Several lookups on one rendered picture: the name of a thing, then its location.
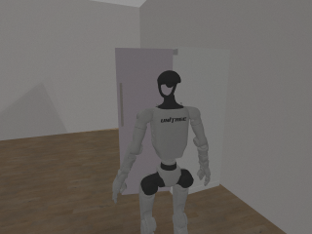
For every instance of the robot left upper arm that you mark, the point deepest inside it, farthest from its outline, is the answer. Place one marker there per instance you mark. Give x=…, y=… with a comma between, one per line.
x=143, y=117

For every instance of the robot right hand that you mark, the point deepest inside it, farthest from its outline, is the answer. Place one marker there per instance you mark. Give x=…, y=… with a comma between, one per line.
x=204, y=172

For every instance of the robot right forearm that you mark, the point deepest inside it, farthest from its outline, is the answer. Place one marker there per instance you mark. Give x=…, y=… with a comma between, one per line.
x=203, y=156

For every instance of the right robot shin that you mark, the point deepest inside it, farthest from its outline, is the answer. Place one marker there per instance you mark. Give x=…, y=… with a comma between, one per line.
x=183, y=230

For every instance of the robot left forearm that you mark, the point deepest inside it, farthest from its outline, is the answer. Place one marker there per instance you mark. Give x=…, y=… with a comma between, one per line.
x=126, y=165

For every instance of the robot left hand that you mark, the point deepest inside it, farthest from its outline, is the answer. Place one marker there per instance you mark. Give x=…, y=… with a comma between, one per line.
x=116, y=188

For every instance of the handle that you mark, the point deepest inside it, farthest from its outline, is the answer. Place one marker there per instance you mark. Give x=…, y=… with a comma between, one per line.
x=121, y=104

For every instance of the fridge door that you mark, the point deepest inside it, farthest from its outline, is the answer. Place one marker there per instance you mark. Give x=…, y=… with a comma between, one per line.
x=138, y=70

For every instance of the humanoid robot torso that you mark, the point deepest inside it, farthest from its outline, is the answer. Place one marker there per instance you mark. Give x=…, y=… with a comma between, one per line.
x=169, y=137

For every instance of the robot right upper arm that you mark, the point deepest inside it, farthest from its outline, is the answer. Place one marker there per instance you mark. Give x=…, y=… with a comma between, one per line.
x=197, y=126

